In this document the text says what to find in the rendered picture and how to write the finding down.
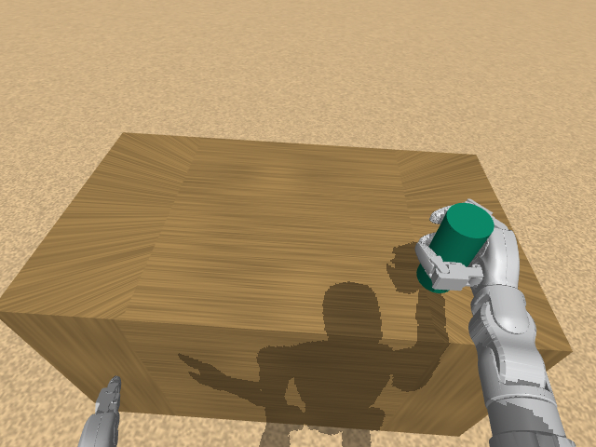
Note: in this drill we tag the left robot hand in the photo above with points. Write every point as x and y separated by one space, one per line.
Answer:
101 429

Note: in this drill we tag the right robot arm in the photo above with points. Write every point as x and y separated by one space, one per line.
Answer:
516 389

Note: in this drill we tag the right robot hand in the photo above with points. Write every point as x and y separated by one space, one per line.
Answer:
496 263

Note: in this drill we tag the can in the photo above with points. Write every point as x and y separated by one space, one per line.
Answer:
462 232

